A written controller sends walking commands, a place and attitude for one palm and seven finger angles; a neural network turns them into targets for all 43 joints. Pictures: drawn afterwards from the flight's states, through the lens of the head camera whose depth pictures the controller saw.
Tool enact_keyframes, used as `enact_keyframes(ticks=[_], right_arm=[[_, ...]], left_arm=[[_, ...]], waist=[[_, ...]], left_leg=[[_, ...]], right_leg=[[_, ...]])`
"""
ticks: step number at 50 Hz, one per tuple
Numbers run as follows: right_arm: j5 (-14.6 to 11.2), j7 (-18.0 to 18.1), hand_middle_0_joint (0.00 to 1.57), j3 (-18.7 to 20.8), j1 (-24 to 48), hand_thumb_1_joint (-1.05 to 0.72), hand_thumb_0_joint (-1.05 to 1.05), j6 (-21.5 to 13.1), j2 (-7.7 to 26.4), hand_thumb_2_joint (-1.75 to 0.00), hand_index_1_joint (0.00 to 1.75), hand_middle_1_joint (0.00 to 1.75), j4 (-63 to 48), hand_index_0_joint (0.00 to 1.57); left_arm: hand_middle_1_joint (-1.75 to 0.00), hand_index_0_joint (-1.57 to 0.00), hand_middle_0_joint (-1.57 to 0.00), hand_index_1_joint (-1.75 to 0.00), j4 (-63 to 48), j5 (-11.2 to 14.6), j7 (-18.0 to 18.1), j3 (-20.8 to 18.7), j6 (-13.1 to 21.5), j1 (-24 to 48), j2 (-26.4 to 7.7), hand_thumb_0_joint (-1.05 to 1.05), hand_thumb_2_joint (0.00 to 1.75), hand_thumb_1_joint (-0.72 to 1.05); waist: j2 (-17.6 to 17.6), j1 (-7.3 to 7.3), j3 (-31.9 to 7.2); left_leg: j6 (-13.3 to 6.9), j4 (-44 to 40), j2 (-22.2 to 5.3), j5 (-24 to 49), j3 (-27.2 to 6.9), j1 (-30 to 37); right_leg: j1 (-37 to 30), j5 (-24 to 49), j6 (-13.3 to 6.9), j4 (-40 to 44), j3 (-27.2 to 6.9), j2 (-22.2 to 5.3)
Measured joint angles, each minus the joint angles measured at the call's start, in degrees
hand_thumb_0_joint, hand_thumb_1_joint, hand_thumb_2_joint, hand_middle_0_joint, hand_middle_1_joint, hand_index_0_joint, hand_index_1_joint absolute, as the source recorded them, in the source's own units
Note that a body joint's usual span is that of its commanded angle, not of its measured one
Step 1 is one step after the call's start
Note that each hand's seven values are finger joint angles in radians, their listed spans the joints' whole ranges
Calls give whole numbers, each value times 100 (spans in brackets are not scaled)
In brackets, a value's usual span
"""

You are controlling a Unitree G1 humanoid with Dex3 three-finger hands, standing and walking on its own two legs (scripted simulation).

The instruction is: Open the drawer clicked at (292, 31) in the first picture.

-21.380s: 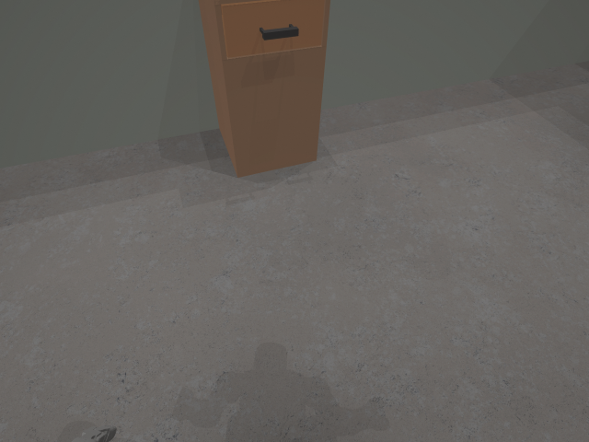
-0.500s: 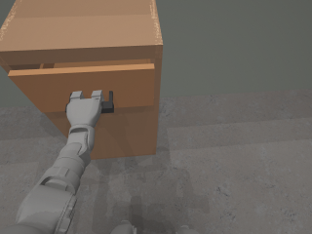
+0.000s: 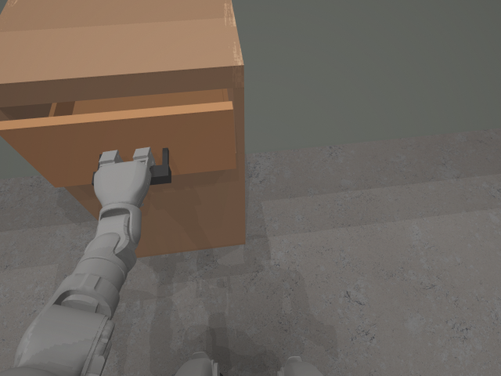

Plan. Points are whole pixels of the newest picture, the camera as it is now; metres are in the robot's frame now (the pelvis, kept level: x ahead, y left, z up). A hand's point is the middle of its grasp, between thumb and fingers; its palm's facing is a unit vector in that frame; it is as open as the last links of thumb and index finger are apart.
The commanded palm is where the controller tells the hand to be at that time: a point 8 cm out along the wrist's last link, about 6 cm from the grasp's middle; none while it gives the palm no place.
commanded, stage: pull the drawer open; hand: left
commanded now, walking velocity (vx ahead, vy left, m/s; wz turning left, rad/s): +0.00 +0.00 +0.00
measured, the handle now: (133, 167) +0.48 +0.21 -0.01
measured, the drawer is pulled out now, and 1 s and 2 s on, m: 0.05 0.19 0.30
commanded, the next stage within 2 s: open the thumb to release the handle in 1.78 s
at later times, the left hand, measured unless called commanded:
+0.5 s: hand (133, 228) +0.37 +0.20 -0.03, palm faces -0.04 -0.03 -1.00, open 5.8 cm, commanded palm +0.35 +0.18 +0.02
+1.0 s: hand (131, 273) +0.29 +0.19 -0.03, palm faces -0.03 -0.09 -1.00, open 5.8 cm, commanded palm +0.24 +0.18 +0.02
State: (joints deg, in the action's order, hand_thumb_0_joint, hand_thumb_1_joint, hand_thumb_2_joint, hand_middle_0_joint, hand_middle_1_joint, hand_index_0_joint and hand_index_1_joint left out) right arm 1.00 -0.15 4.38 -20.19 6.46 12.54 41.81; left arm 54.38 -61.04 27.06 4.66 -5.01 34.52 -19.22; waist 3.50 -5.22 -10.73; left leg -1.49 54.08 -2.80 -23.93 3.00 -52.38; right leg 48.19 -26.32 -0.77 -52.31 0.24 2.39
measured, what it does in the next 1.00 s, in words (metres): stands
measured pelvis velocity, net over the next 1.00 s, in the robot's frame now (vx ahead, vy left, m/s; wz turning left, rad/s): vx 0.01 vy -0.01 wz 0.02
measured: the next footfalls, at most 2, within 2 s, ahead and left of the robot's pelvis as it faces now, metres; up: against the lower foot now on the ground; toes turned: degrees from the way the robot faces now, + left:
none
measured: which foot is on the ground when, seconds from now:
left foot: down 0.00-1.00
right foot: down 0.00-1.00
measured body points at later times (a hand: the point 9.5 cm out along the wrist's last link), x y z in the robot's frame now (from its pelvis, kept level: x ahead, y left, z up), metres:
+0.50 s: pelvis +0.00 +0.00 +0.01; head +0.08 -0.01 +0.45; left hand +0.37 +0.19 +0.02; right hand +0.16 -0.24 -0.12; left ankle +0.01 +0.10 -0.68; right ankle -0.02 -0.12 -0.68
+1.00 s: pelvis +0.01 -0.01 +0.01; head +0.07 -0.03 +0.46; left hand +0.29 +0.19 +0.02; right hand +0.14 -0.26 -0.12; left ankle +0.01 +0.10 -0.68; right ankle -0.02 -0.12 -0.68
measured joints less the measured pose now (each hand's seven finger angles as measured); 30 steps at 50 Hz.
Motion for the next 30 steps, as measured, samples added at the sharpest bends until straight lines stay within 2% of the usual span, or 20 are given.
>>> enact_keyframes(ticks=[12,16,20,30], right_arm=[[-34,-57,20,-15,424,-91,1,46,-4,-90,30,30,-212,20],[8,27,20,-29,754,-91,1,-18,10,-90,30,30,-222,20],[10,42,20,-19,1028,-91,1,-33,-5,-90,30,30,-305,20],[3,87,20,-93,978,-91,1,-23,-120,-90,30,30,-393,20]], left_arm=[[-135,-39,-26,-135,-1519,-42,274,405,-230,-1723,460,2,79,69],[-135,-39,-28,-135,-1289,-230,384,559,-203,-1495,585,1,81,68],[-135,-39,-30,-135,-1050,-239,321,661,-303,-1219,635,1,83,67],[-135,-41,-32,-135,-847,-155,90,524,-176,-1028,531,2,80,67]], waist=[[-20,256,-21],[-69,377,0],[-78,440,3],[-56,430,5]], left_leg=[[-14,-355,66,-31,24,730],[-2,-236,138,-40,-98,668],[16,-151,162,-30,-157,587],[69,-98,134,12,-175,511]], right_leg=[[-748,-15,31,382,-27,-54],[-737,-98,16,246,101,-119],[-669,-127,-9,137,161,-139],[-558,-125,-67,11,177,-112]])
